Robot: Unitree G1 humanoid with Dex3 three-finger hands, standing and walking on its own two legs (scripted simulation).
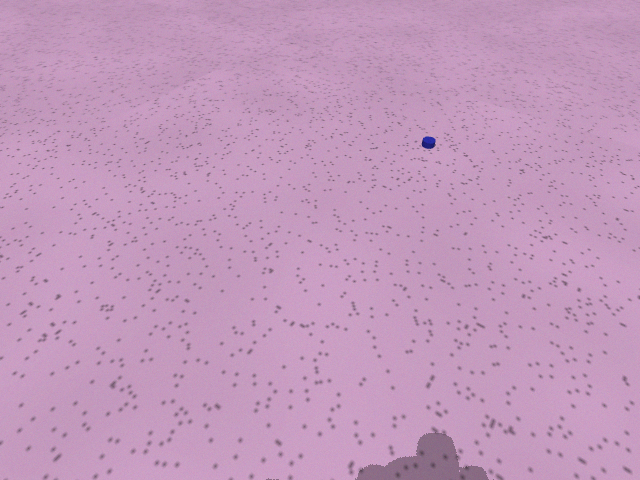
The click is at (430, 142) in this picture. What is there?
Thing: low tin
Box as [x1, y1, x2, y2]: [422, 137, 435, 148]
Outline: 424,137 422,145 427,148 433,147 435,140 432,137
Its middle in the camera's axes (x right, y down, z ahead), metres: +0.60 -0.58 +2.23
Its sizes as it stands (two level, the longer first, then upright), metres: 0.073 0.073 0.036
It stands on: the floor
